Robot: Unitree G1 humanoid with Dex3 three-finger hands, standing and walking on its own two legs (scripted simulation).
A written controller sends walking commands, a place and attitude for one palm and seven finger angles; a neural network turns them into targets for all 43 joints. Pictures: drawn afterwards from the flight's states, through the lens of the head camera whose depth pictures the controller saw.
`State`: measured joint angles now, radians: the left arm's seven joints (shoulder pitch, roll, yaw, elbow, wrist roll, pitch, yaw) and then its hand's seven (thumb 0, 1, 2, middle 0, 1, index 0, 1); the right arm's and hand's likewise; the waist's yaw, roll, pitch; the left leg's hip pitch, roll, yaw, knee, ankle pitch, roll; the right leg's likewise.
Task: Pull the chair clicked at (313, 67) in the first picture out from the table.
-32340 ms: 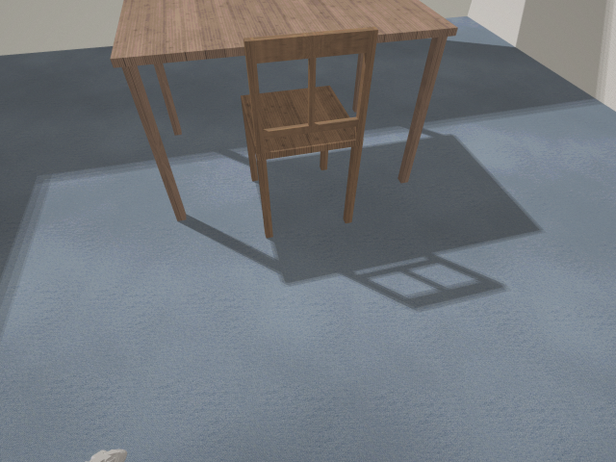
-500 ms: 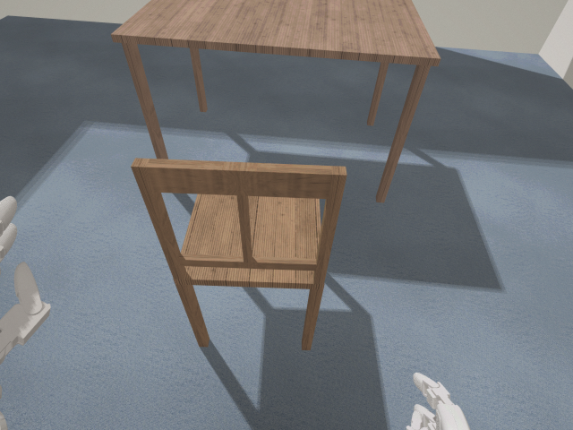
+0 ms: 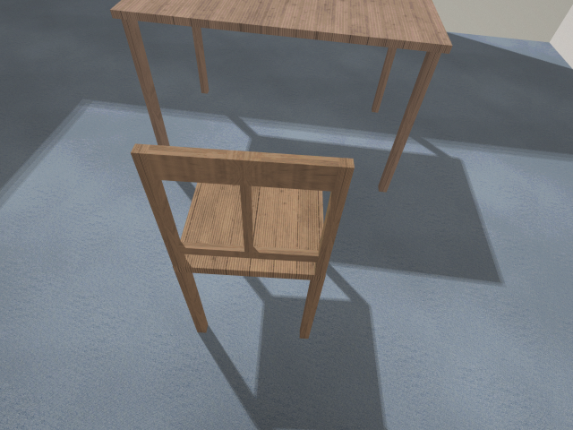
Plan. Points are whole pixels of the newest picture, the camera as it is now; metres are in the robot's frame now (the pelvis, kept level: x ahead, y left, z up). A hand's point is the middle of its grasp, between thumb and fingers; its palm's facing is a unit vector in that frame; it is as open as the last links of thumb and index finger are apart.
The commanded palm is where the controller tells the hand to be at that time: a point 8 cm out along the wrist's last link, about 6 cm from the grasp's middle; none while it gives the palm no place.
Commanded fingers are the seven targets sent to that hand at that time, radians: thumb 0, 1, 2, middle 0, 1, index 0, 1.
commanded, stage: let the arm hang, fingers relaxed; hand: left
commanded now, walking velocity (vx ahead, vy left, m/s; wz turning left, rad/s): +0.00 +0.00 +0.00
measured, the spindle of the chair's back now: (247, 218) +0.55 +0.11 -0.12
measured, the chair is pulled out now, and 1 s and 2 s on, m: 0.61 0.61 0.61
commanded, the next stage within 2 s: look to check the result in 0.64 s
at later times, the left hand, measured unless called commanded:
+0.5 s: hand out of the picture -0.03 +0.13 -0.18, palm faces +0.03 -0.99 -0.13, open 7.3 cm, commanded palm none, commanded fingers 0.00 0.90 0.90 -0.20 -0.30 -0.20 -0.30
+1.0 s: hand out of the picture -0.01 +0.14 -0.17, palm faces +0.03 -0.99 -0.17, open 7.3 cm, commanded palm none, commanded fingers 0.00 0.90 0.90 -0.20 -0.30 -0.20 -0.30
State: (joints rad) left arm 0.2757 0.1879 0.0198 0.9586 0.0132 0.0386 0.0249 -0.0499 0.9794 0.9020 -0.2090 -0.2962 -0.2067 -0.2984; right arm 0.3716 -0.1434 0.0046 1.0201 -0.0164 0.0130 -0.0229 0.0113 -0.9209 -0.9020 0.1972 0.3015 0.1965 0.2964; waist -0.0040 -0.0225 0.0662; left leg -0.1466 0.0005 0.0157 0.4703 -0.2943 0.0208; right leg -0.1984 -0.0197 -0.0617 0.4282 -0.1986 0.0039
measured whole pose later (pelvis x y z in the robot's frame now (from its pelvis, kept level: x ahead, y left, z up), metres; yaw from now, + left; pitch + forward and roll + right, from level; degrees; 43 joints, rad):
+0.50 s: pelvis -0.01 -0.01 +0.00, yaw -1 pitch -2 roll +0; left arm 0.34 0.08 -0.01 1.10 0.02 0.02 0.03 0.01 0.91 0.90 -0.20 -0.30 -0.20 -0.30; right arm 0.36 -0.09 0.01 1.08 -0.01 -0.01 -0.03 0.01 -0.91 -0.90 0.20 0.30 0.20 0.30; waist 0.01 0.01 0.04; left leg -0.14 0.01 0.03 0.45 -0.28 0.01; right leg -0.22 -0.01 -0.05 0.45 -0.20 -0.01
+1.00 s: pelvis +0.00 -0.02 +0.00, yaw -1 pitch -1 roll +0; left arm 0.31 0.11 0.00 1.10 0.01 0.01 0.04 0.00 0.91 0.90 -0.20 -0.30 -0.20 -0.30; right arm 0.37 -0.09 0.01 1.10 -0.01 -0.01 -0.03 0.01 -0.91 -0.90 0.20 0.30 0.19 0.30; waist 0.00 0.01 0.06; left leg -0.13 0.02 0.02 0.44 -0.28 -0.01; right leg -0.21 0.00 -0.06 0.44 -0.21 -0.02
